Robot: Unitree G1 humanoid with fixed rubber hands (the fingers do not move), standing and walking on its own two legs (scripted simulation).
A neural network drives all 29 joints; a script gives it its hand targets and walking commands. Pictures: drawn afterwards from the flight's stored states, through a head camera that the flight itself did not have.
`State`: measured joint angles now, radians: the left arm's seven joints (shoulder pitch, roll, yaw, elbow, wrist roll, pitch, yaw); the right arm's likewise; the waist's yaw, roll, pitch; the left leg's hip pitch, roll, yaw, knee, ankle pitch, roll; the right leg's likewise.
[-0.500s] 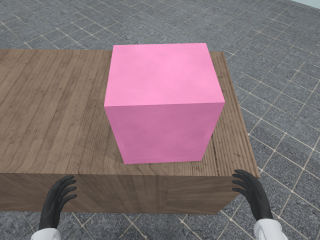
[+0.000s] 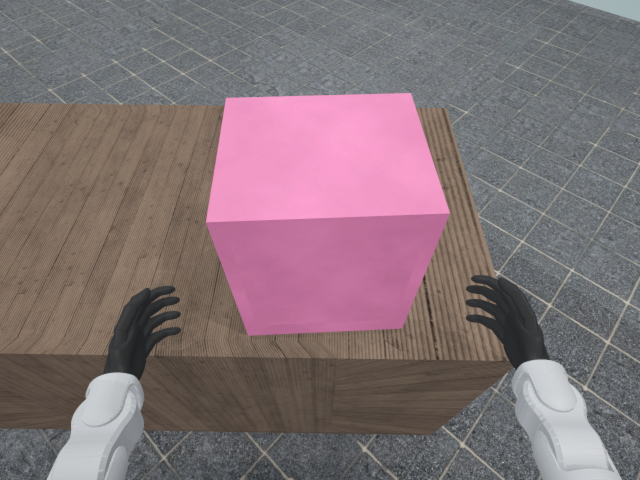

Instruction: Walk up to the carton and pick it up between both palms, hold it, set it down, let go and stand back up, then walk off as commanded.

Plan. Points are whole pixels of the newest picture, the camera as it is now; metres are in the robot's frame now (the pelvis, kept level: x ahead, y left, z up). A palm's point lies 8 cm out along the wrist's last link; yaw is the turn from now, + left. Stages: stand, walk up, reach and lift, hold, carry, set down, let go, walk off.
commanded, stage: reach and lift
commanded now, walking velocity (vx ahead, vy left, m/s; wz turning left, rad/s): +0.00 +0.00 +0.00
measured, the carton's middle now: (322, 224) +0.48 +0.00 +0.00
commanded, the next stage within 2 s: none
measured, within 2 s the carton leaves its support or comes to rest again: neither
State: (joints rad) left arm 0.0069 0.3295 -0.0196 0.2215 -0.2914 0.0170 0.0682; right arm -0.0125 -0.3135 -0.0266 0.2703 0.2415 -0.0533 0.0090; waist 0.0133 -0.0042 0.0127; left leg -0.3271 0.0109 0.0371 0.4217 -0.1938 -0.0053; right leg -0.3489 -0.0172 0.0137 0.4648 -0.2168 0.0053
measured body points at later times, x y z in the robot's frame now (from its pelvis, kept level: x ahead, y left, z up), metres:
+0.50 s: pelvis +0.00 +0.00 +0.00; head +0.05 -0.01 +0.45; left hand +0.35 +0.22 +0.07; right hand +0.36 -0.23 +0.08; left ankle +0.01 +0.13 -0.74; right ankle +0.01 -0.12 -0.74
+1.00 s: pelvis +0.00 +0.00 +0.00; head +0.05 -0.01 +0.45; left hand +0.42 +0.23 +0.15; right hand +0.43 -0.23 +0.13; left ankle +0.01 +0.13 -0.74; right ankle +0.01 -0.12 -0.74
